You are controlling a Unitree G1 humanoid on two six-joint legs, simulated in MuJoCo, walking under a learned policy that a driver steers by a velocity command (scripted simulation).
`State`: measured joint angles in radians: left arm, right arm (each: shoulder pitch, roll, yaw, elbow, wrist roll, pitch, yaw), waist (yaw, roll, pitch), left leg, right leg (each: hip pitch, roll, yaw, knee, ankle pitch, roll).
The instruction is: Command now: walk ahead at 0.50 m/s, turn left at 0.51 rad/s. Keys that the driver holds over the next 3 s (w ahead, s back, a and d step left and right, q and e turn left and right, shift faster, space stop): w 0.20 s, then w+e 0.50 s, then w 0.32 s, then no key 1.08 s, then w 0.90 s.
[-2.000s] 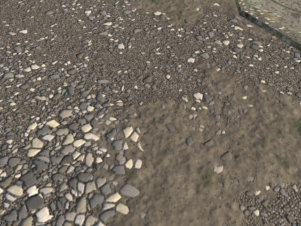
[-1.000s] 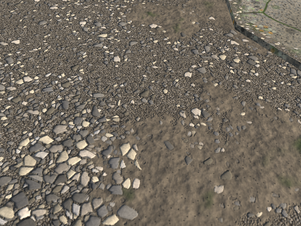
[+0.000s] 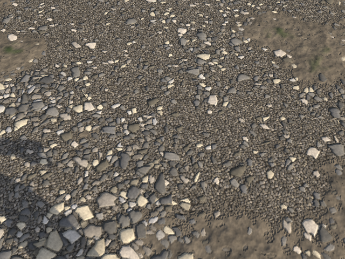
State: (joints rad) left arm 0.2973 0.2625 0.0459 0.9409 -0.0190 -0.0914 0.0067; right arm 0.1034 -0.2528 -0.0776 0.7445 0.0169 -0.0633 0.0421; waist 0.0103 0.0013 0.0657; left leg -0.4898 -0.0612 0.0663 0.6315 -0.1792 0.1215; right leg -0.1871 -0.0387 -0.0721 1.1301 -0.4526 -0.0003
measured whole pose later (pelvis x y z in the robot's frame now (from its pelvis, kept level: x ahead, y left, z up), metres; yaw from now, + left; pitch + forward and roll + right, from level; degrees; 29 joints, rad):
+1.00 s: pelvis +0.60 -0.05 +0.01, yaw -12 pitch +3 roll +0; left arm 0.39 0.29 0.06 0.81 -0.01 -0.04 0.01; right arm 0.05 -0.26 -0.04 0.67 -0.01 -0.13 0.02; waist 0.08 -0.01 -0.01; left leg -0.45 -0.02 0.00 0.47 -0.05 0.05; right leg -0.06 0.09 0.18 0.53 -0.46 -0.06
